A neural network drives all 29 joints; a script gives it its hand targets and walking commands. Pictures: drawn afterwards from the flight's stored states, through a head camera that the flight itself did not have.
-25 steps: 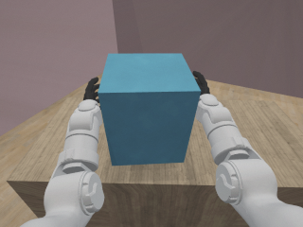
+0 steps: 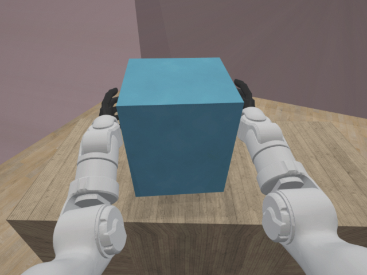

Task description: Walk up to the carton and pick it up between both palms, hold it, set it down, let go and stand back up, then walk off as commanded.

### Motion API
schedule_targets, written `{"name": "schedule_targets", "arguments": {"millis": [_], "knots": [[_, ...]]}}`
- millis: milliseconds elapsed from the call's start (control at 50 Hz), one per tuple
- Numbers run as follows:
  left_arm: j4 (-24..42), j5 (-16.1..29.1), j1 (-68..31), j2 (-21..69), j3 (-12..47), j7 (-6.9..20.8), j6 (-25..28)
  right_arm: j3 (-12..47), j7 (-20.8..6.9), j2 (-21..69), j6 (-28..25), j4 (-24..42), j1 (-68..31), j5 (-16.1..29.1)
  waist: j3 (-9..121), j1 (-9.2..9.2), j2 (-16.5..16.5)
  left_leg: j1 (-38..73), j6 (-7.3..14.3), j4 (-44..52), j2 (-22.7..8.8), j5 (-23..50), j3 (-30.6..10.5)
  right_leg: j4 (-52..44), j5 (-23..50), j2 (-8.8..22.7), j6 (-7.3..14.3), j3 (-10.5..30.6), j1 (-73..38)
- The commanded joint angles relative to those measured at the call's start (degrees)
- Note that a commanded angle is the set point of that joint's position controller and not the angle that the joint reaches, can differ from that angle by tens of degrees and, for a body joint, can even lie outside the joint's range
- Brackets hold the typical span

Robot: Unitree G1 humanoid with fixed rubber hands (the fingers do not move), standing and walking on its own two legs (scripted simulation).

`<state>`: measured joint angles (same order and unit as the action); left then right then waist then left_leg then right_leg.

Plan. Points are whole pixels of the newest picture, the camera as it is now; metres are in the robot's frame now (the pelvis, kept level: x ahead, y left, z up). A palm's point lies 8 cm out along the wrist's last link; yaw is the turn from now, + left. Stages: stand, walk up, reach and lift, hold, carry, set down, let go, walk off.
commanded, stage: reach and lift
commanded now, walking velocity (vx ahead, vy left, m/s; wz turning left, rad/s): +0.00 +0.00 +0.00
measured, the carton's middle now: (177, 127) +0.41 +0.03 +0.18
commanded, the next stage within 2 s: hold in 0.30 s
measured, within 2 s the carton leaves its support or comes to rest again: neither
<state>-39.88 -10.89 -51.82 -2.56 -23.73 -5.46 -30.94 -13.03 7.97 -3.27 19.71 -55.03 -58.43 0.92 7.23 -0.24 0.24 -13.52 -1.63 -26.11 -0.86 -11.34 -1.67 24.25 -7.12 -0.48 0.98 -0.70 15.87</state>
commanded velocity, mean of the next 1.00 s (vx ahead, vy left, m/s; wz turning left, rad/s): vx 0.00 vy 0.00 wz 0.00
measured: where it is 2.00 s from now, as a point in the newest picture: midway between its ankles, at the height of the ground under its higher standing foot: outside the picture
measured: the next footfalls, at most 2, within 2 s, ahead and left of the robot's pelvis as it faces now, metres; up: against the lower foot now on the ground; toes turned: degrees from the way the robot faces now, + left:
none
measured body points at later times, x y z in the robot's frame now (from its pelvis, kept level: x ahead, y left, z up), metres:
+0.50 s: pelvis +0.00 +0.00 +0.00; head -0.07 +0.00 +0.45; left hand +0.40 +0.17 +0.24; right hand +0.41 -0.13 +0.25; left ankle +0.03 +0.13 -0.74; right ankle +0.07 -0.11 -0.74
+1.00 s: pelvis +0.00 +0.00 +0.00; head -0.07 +0.00 +0.44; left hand +0.39 +0.17 +0.25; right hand +0.41 -0.13 +0.26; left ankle +0.03 +0.13 -0.74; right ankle +0.07 -0.11 -0.74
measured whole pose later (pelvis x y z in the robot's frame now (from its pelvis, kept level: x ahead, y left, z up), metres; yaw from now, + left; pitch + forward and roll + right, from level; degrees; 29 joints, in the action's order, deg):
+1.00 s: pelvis +0.00 +0.00 +0.00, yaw +0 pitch -3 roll +0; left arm -28.2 -10.9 -51.8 -1.6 -23.7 -5.0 -42.2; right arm -9.0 10.6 -5.0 30.4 -44.5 -58.5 8.0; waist 7.2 0.7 0.2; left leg -11.8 -1.6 -26.1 -0.9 -11.3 -1.7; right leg 24.2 -7.1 -0.5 1.0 -0.7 14.1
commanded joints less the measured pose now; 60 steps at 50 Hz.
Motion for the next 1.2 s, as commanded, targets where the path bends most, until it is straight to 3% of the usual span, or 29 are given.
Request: {"name": "schedule_targets", "arguments": {"millis": [0,160,200,260,460,620,900,1180], "knots": [[11.2,12.1,-54.5,39.6,29.4,6.9,2.7,17.9,-2.9,44.8,-2.0,17.3,-51.3,12.8,25.9,7.84,-1.6,0.2,1.1,8.4,4.1,-0.4,0.0,-7.6,6.9,-1.6,-3.0,-0.1,-22.6],[15.0,12.9,-52.1,40.4,31.4,7.1,0.4,21.1,-1.9,44.6,0.0,22.1,-50.4,16.1,27.8,8.15,-2.1,1.2,0.7,7.3,4.2,2.7,-0.4,-7.2,10.8,-2.1,-2.8,0.3,-23.8],[13.3,12.1,-50.9,40.0,31.0,7.4,-0.5,20.3,-1.6,43.5,1.1,19.9,-48.7,15.9,24.6,8.79,-2.6,0.3,0.7,8.0,4.0,0.8,-0.6,-7.6,9.0,-2.0,-2.8,0.3,-22.9],[15.0,11.6,-49.8,39.7,30.6,7.9,-1.6,21.5,-1.4,43.8,1.8,22.0,-48.6,16.7,25.0,8.07,-1.8,0.2,1.0,8.0,4.0,0.7,-0.4,-7.7,9.0,-2.1,-2.9,0.6,-23.6],[17.2,11.9,-50.6,39.8,31.5,8.4,-4.0,22.5,-0.9,43.7,4.7,24.4,-49.1,18.9,24.3,8.46,-2.6,-0.4,1.0,8.4,3.8,-1.3,-0.7,-7.7,7.1,-2.4,-2.9,1.1,-23.0],[17.8,11.5,-50.7,39.5,31.3,8.6,-5.7,23.0,-0.8,43.6,6.4,25.6,-50.0,19.8,23.5,7.87,-2.8,-1.7,1.3,8.8,3.6,-3.0,-0.7,-7.6,5.7,-2.6,-2.8,1.4,-23.0],[21.7,11.7,-49.5,39.5,32.6,9.1,-7.6,23.3,-0.2,42.4,8.7,27.6,-47.8,21.2,25.1,8.61,-4.1,-0.3,0.5,8.3,3.6,-1.0,-1.0,-7.0,8.7,-3.0,-2.6,1.4,-24.3],[21.3,11.8,-48.9,39.6,33.0,9.5,-8.6,22.8,-0.1,41.3,9.6,28.1,-47.9,21.5,24.4,9.02,-4.9,-1.0,0.1,8.6,3.4,-2.1,-1.3,-6.7,8.0,-2.9,-2.5,1.5,-24.1]]}}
